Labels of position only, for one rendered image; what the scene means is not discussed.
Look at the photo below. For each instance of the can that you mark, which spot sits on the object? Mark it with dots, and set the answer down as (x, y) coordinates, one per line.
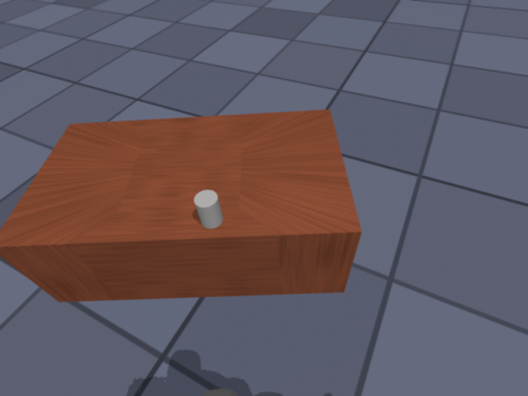
(208, 208)

